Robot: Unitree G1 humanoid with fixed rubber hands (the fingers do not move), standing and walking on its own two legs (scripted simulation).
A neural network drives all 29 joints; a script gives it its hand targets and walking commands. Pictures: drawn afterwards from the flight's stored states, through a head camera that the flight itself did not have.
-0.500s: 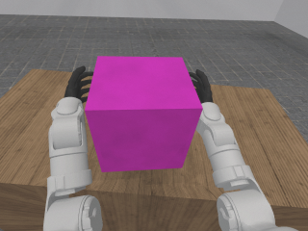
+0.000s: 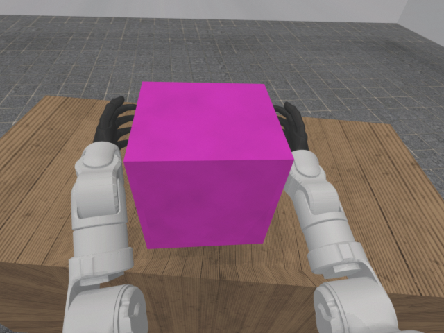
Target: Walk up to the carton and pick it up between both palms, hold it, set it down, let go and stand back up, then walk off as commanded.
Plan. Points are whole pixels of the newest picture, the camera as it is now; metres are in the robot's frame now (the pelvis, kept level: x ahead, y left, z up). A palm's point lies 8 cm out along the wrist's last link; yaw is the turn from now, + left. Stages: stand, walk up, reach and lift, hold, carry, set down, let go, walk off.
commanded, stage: hold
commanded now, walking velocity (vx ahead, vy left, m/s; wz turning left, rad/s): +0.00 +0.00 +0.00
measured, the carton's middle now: (205, 166) +0.37 +0.00 +0.13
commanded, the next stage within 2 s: none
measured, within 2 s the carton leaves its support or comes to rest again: neither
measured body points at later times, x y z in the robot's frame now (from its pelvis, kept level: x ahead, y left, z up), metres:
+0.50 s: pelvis +0.00 +0.00 +0.00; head -0.04 +0.02 +0.45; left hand +0.37 +0.16 +0.19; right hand +0.37 -0.16 +0.18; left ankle +0.02 +0.11 -0.75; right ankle +0.01 -0.11 -0.75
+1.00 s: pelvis +0.01 +0.00 +0.00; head -0.03 +0.03 +0.45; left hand +0.38 +0.17 +0.19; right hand +0.38 -0.15 +0.19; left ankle +0.02 +0.11 -0.75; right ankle +0.01 -0.11 -0.75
